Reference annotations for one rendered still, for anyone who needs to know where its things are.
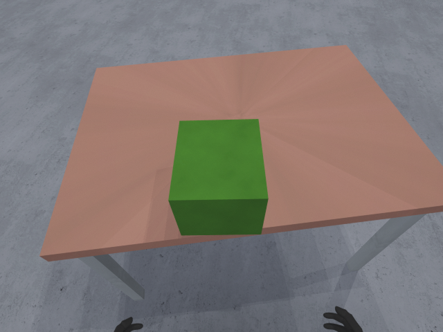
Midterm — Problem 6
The carton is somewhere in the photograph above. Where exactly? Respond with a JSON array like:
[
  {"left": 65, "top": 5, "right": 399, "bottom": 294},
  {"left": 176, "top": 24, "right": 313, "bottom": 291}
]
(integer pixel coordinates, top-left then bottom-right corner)
[{"left": 168, "top": 119, "right": 269, "bottom": 235}]

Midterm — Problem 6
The right robot hand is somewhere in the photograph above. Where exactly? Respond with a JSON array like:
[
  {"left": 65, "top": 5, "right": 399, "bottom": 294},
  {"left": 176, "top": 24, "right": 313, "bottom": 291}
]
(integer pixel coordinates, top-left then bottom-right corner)
[{"left": 323, "top": 306, "right": 363, "bottom": 332}]

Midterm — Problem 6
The left robot hand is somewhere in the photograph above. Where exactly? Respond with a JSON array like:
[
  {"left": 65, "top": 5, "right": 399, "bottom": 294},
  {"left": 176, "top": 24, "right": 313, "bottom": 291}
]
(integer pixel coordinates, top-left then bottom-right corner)
[{"left": 114, "top": 317, "right": 143, "bottom": 332}]

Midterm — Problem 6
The table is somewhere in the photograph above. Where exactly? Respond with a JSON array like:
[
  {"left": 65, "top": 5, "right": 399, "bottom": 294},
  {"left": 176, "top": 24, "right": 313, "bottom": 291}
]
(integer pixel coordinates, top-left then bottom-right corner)
[{"left": 39, "top": 45, "right": 443, "bottom": 301}]

